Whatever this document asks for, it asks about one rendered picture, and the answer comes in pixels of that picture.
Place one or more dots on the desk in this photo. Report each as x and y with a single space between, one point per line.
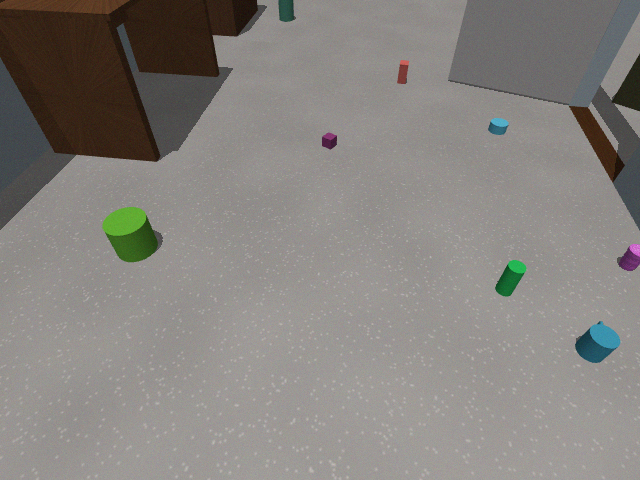
68 62

